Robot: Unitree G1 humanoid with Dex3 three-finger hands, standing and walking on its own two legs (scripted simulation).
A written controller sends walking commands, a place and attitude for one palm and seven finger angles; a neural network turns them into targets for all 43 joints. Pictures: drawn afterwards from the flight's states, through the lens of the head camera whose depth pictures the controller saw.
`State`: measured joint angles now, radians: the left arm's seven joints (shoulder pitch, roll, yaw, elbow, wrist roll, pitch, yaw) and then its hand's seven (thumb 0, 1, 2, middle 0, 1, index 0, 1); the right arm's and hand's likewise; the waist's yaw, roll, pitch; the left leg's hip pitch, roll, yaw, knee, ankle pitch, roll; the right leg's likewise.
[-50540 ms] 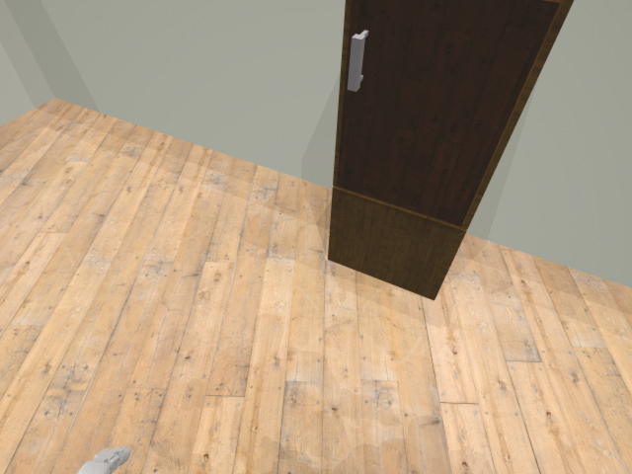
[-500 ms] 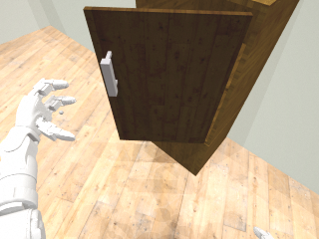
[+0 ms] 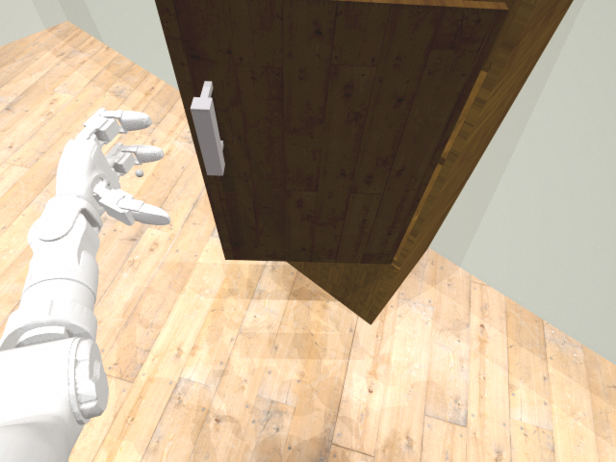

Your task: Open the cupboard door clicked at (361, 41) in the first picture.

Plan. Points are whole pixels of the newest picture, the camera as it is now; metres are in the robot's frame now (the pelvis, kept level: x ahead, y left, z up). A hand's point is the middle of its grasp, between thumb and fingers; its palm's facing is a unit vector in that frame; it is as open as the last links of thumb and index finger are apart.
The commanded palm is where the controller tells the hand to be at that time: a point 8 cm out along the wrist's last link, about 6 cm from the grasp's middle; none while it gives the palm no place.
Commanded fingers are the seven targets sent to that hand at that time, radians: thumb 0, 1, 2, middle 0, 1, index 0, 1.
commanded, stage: move the hooked fingers beside the handle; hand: left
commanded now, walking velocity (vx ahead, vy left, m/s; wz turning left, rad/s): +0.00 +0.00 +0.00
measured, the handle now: (211, 129) +0.55 +0.13 +0.10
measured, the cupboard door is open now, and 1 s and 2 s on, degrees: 39 39 39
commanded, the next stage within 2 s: slide the fingers in behind the handle in 1.26 s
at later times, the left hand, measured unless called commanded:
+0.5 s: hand (166, 144) +0.50 +0.19 +0.11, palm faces -0.02 -1.00 +0.00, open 14.0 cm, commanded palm +0.47 +0.24 +0.10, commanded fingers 0.00 -0.50 0.30 -0.30 -1.20 -0.30 -1.20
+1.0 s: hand (159, 151) +0.50 +0.20 +0.10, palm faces -0.03 -1.00 +0.02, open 14.0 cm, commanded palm +0.47 +0.25 +0.10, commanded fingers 0.00 -0.50 0.30 -0.30 -1.20 -0.30 -1.20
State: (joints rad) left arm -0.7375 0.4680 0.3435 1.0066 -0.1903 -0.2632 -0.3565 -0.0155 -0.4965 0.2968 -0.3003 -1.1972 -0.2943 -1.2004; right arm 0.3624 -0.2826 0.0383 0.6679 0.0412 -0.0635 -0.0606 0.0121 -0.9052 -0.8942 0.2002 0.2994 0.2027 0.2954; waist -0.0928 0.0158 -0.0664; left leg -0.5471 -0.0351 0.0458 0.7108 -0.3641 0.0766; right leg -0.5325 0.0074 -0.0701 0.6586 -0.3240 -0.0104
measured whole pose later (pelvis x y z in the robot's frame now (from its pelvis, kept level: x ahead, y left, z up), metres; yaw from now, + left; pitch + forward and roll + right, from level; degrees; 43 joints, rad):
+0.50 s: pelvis +0.00 -0.02 -0.01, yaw -1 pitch +15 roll -2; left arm -0.92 0.58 0.41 1.22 -0.12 -0.31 -0.33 -0.02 -0.50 0.30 -0.30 -1.20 -0.29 -1.20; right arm 0.44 -0.29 0.03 0.67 0.02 0.03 -0.04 0.01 -0.91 -0.89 0.20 0.30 0.20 0.30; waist -0.17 0.02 -0.08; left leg -0.65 0.00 0.05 0.77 -0.39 0.06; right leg -0.64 0.04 -0.07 0.70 -0.33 -0.03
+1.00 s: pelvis +0.01 -0.01 -0.01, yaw -1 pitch +16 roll -2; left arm -0.89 0.57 0.39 1.19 -0.16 -0.29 -0.37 -0.01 -0.50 0.30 -0.30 -1.20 -0.29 -1.20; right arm 0.39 -0.29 0.04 0.63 0.04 0.05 -0.05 0.01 -0.91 -0.89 0.20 0.30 0.20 0.30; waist -0.14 0.02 -0.09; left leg -0.66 0.00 0.04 0.78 -0.40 0.06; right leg -0.64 0.04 -0.08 0.70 -0.34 -0.03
